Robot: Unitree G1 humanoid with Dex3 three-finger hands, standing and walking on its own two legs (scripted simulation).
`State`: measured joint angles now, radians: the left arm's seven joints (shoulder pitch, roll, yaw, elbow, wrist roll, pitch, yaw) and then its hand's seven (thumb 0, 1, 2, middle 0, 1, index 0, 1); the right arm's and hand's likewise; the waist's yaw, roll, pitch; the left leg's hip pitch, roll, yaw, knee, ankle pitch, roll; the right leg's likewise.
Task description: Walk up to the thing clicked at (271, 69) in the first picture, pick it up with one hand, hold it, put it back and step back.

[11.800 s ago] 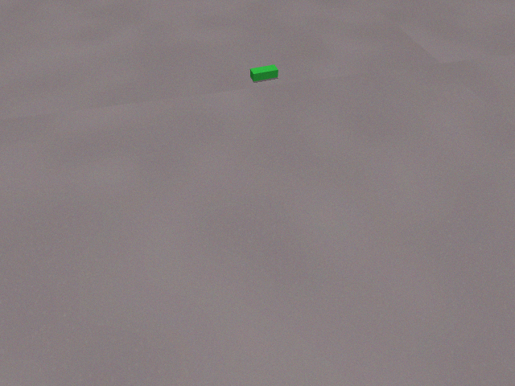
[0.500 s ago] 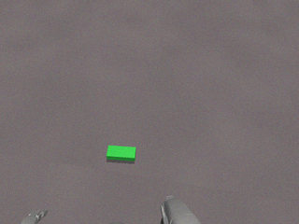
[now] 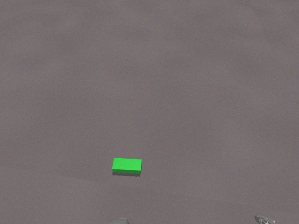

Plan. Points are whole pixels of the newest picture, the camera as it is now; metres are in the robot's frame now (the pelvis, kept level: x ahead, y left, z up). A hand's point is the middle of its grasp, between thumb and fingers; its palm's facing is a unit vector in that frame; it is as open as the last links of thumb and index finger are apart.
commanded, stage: walk up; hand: left
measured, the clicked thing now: (127, 165) +0.57 +0.17 -0.73
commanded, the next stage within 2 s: stand in 0.76 s
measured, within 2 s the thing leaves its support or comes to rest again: neither
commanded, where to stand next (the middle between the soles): +0.12 -0.02 m, yaw -1 degrees
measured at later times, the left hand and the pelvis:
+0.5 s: hand out of the picture +0.07 +0.25 -0.15, palm faces -0.03 -0.94 -0.34, open 7.4 cm; pelvis -0.01 -0.01 +0.01, yaw -1 degrees
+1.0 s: hand out of the picture +0.09 +0.25 -0.14, palm faces -0.02 -0.95 -0.32, open 7.4 cm; pelvis +0.02 +0.00 +0.02, yaw -1 degrees
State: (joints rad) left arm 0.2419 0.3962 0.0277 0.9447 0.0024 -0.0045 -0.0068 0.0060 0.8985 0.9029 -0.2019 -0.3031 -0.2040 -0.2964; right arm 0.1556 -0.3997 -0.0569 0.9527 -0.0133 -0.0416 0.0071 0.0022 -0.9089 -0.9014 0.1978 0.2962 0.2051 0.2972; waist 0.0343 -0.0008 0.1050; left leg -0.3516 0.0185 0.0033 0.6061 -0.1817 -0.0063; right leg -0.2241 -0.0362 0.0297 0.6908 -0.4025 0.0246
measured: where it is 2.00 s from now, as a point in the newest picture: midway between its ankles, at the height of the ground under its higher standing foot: outside the picture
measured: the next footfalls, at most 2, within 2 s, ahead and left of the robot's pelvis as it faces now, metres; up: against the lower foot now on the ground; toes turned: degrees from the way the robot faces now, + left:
none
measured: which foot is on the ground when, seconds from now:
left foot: down 0.00-1.00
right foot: down 0.00-1.00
